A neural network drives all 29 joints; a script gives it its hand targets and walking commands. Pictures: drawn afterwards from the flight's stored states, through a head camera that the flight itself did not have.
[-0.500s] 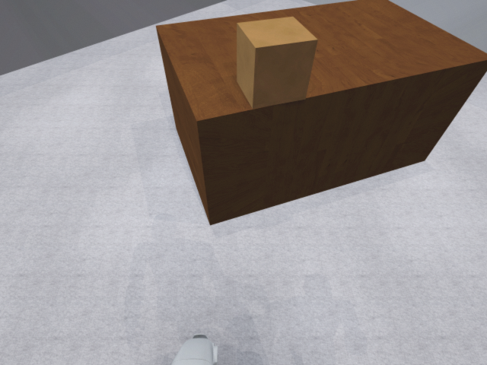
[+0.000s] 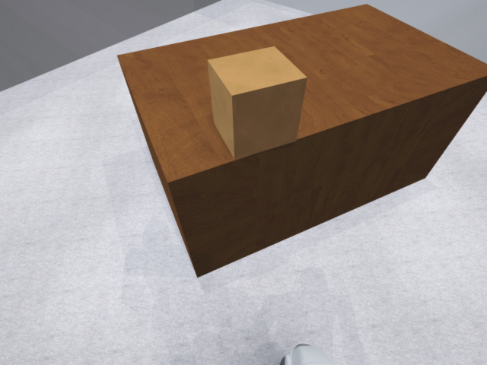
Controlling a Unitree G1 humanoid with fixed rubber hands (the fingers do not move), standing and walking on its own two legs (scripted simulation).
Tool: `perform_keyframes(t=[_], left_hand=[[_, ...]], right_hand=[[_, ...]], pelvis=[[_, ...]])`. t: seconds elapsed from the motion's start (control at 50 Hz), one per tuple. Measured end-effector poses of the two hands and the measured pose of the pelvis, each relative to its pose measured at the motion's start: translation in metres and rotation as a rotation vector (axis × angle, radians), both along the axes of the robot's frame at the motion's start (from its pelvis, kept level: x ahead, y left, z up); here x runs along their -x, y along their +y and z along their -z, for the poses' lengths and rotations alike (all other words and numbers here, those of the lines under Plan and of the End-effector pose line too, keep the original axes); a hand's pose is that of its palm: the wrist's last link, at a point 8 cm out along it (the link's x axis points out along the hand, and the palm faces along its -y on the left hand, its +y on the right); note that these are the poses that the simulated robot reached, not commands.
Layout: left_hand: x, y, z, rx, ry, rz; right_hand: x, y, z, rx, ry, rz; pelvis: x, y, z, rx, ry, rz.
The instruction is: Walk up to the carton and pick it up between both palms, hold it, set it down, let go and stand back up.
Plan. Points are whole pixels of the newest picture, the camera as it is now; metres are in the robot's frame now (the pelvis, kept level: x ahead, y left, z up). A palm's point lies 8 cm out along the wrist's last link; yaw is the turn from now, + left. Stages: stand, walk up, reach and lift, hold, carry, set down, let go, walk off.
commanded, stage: walk up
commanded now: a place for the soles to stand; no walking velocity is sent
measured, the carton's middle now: (254, 103) +0.78 -0.04 -0.02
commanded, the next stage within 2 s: none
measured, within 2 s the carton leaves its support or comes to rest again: neither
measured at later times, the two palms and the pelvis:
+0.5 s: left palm out of the picture +0.15 +0.24 -0.15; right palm (365, 293) +0.27 -0.23 -0.12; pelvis +0.19 +0.00 -0.01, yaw -1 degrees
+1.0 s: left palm (155, 276) +0.32 +0.20 -0.13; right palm (391, 287) +0.28 -0.29 -0.13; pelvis +0.24 -0.04 +0.00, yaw -1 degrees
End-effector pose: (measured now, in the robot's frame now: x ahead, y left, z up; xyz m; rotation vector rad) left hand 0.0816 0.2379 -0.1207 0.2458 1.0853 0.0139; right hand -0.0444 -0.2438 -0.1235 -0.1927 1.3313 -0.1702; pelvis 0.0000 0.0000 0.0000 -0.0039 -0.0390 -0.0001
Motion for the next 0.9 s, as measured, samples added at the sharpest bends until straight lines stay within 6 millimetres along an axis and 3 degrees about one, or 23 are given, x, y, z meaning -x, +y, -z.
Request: perform_keyframes(t=[0.06, 0.12, 0.2, 0.3, 0.38, 0.44, 0.56, 0.7, 0.82, 0.9], left_hand=[[-0.046, -0.014, 0.008, -0.024, -0.078, 0.002], [-0.061, -0.022, 0.009, -0.023, -0.064, -0.055], [-0.056, -0.026, 0.001, -0.019, 0.019, -0.096], [-0.042, -0.021, 0.001, -0.007, 0.136, -0.149], [-0.037, -0.008, 0.015, -0.001, 0.246, -0.175], [-0.045, 0.002, 0.031, -0.005, 0.316, -0.156], [-0.104, 0.003, 0.023, -0.024, 0.294, -0.12], [-0.177, -0.016, 0.02, -0.041, 0.147, -0.102], [-0.218, -0.035, 0.012, -0.02, 0.094, -0.077], [-0.235, -0.041, 0.007, -0.015, 0.064, -0.058]], right_hand=[[-0.015, -0.02, 0.018, -0.004, 0.062, -0.009], [-0.049, -0.032, 0.022, -0.001, 0.068, -0.017], [-0.119, -0.034, 0.006, -0.004, -0.035, -0.064], [-0.203, -0.021, -0.011, -0.014, -0.156, -0.124], [-0.265, -0.004, -0.012, -0.005, -0.238, -0.143], [-0.297, 0.007, -0.003, 0.013, -0.291, -0.117], [-0.314, 0.018, -0.007, -0.007, -0.24, -0.064], [-0.327, -0.01, 0.009, -0.026, -0.172, -0.061], [-0.334, -0.031, 0.01, -0.012, -0.144, -0.055], [-0.33, -0.04, 0.007, -0.005, -0.124, -0.056]], pelvis=[[-0.032, -0.017, 0.018, -0.015, 0.004, -0.008], [-0.053, -0.024, 0.018, -0.001, 0.0, -0.007], [-0.082, -0.025, 0.002, -0.002, 0.005, -0.012], [-0.119, -0.021, -0.007, -0.006, 0.011, -0.011], [-0.151, -0.011, 0.0, 0.002, 0.002, -0.008], [-0.174, -0.002, 0.014, 0.012, -0.002, 0.006], [-0.204, -0.006, 0.002, 0.006, -0.002, 0.02], [-0.226, -0.024, 0.007, -0.007, 0.001, 0.014], [-0.237, -0.034, 0.003, -0.011, 0.008, 0.019], [-0.24, -0.038, 0.0, -0.009, 0.014, 0.02]])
